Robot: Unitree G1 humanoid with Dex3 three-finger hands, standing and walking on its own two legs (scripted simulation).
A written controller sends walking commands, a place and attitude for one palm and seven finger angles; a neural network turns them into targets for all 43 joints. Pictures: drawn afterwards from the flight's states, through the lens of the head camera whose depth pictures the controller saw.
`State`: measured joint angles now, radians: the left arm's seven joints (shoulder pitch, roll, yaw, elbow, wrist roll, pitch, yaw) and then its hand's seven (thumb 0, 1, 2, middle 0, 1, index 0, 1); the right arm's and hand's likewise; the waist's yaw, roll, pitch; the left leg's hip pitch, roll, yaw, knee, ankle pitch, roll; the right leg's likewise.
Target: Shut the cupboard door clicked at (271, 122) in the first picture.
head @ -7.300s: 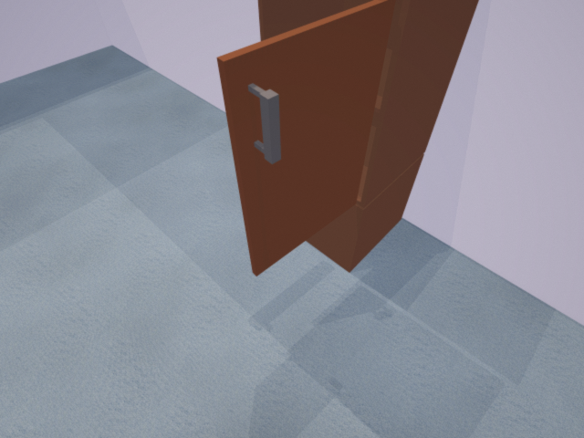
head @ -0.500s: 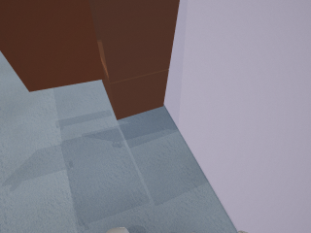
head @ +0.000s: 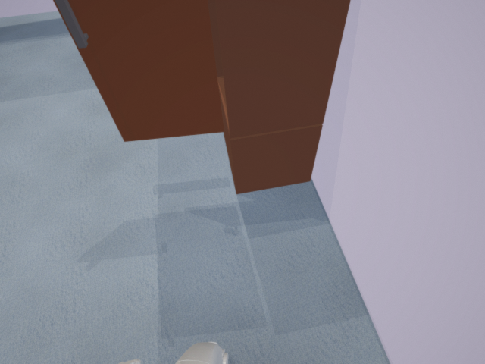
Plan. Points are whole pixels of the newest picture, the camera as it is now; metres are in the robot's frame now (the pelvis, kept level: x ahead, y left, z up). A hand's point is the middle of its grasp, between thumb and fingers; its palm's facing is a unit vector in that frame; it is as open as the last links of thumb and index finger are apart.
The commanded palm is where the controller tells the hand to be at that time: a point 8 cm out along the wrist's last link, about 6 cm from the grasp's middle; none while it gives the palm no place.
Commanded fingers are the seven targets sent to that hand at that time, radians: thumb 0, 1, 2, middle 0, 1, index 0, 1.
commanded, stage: turn to face it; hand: left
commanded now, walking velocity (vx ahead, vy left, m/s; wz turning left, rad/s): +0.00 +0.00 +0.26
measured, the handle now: (74, 19) +0.91 +0.49 +0.14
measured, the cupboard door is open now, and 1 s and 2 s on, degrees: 85 85 85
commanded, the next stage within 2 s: take the last steps up to it in 0.02 s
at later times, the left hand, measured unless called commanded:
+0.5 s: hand out of the picture +0.06 +0.24 -0.16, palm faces +0.16 -0.96 -0.21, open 7.3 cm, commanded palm none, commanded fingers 0.00 0.90 0.90 -0.20 -0.30 -0.20 -0.30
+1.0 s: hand out of the picture +0.07 +0.28 -0.19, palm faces +0.31 -0.94 -0.15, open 7.3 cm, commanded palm none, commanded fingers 0.00 0.90 0.90 -0.20 -0.30 -0.20 -0.30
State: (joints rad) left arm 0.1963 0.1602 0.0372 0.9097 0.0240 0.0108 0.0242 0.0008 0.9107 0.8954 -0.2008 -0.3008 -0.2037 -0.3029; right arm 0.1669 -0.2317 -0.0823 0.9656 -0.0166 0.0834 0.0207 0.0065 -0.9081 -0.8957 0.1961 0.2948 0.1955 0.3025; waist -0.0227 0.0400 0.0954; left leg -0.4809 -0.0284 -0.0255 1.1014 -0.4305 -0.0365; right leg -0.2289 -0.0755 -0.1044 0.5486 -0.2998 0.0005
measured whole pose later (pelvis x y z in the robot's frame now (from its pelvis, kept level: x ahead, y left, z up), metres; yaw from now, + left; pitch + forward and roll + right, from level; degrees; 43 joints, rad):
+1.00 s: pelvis +0.17 +0.13 -0.01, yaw +13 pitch +1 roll +0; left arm 0.38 0.15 0.06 1.13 0.03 -0.01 0.00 0.00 0.92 0.90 -0.20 -0.30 -0.20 -0.30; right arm 0.18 -0.19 -0.06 1.00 -0.03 -0.05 0.03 0.00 -0.91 -0.90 0.19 0.29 0.19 0.30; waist 0.03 -0.03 0.07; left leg -0.39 0.06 0.12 0.61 -0.20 0.02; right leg -0.19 -0.17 -0.10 0.77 -0.50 0.04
